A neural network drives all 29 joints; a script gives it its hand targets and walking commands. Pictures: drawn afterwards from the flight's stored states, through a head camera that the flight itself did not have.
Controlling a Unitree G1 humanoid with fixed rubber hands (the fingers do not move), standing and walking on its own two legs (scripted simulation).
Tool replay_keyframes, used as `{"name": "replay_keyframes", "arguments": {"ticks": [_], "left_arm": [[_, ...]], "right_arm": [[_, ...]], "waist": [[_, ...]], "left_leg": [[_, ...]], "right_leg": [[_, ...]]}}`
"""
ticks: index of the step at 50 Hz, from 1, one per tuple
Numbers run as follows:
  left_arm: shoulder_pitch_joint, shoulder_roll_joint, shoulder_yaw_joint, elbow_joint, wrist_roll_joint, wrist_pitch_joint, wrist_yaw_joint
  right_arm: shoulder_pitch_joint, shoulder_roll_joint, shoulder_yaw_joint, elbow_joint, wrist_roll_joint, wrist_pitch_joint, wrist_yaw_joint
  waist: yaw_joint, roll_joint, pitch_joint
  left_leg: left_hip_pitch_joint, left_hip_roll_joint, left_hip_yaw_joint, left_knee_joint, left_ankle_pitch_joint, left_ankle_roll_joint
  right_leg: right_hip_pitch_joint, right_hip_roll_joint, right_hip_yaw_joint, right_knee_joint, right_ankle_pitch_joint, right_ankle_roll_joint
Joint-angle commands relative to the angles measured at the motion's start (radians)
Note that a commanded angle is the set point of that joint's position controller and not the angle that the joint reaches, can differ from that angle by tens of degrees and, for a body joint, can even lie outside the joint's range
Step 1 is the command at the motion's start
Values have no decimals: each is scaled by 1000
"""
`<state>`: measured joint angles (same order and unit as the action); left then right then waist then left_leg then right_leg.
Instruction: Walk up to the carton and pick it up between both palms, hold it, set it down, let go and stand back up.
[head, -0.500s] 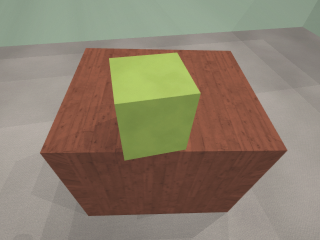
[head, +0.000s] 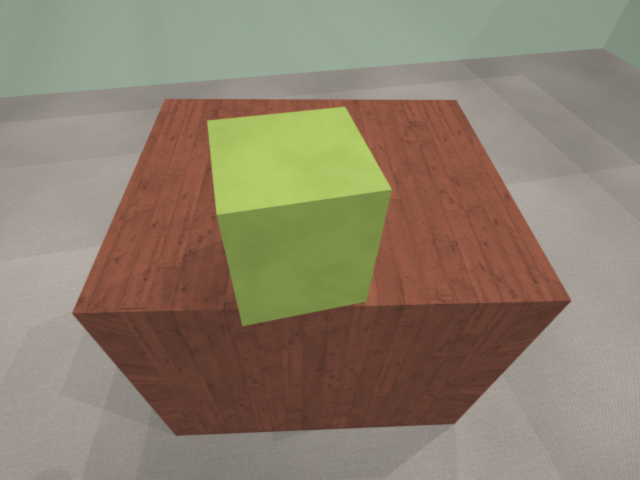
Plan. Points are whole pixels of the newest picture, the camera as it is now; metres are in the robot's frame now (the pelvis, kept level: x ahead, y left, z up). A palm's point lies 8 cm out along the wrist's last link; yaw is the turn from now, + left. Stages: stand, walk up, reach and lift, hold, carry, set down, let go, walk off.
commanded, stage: stand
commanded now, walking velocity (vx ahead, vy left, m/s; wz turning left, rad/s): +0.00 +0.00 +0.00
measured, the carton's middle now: (293, 218) +0.47 +0.05 +0.04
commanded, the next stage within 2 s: none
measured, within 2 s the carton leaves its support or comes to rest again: neither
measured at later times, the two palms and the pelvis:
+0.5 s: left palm out of the picture +0.04 +0.25 -0.13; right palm out of the picture +0.03 -0.26 -0.11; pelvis +0.00 +0.00 +0.00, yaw +0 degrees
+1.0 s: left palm out of the picture +0.03 +0.25 -0.13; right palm out of the picture +0.02 -0.26 -0.12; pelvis +0.01 +0.00 +0.00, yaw +0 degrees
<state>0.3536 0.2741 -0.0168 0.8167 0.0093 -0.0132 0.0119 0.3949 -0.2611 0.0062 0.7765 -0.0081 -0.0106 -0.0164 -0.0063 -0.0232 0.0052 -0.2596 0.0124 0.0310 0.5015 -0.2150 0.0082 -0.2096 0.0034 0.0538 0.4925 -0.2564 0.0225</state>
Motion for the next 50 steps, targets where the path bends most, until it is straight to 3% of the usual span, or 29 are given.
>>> {"name": "replay_keyframes", "arguments": {"ticks": [1,12,16,17,22,26,39,44,47,50], "left_arm": [[38,120,31,-46,-2,-11,7],[29,119,29,-23,-4,-12,11],[30,119,29,-10,-5,-10,13],[34,115,27,-9,-5,-9,14],[31,116,30,-1,-5,-4,13],[39,113,33,5,-2,-2,13],[45,100,32,33,-4,-4,18],[44,103,33,39,-7,-4,19],[45,100,27,41,-8,-4,21],[50,99,30,46,-7,-4,21]], "right_arm": [[42,-136,-36,-36,0,-13,-5],[54,-131,-32,-9,2,-14,-10],[50,-125,-30,9,-1,-10,-11],[48,-135,-32,7,0,-10,-12],[52,-128,-32,19,1,-5,-13],[60,-123,-33,31,0,-4,-13],[59,-115,-30,62,1,-5,-17],[64,-107,-35,69,1,-4,-18],[52,-103,-32,74,1,-4,-20],[54,-111,-36,79,2,-5,-20]], "waist": [[5,8,61],[2,25,28],[4,7,43],[3,35,44],[3,-1,72],[4,24,86],[4,37,55],[1,19,55],[7,3,72],[8,31,47]], "left_leg": [[13,85,-127,-112,-52,14],[54,85,-124,-99,52,14],[55,86,-124,-103,35,11],[49,87,-128,-104,37,14],[30,78,-127,-117,-30,9],[15,79,-136,-130,-82,11],[44,82,-142,-130,-20,13],[43,77,-135,-127,-23,10],[46,81,-132,-119,33,10],[54,78,-131,-119,29,7]], "right_leg": [[-95,-70,90,-114,-22,-36],[-62,-78,90,-108,65,-37],[-75,-75,88,-117,43,-37],[-66,-73,87,-118,51,-34],[-92,-71,86,-135,-22,-36],[-101,-69,86,-140,-62,-38],[-74,-72,85,-124,20,-37],[-76,-70,79,-131,1,-35],[-79,-76,83,-130,55,-38],[-60,-76,80,-134,41,-33]]}}
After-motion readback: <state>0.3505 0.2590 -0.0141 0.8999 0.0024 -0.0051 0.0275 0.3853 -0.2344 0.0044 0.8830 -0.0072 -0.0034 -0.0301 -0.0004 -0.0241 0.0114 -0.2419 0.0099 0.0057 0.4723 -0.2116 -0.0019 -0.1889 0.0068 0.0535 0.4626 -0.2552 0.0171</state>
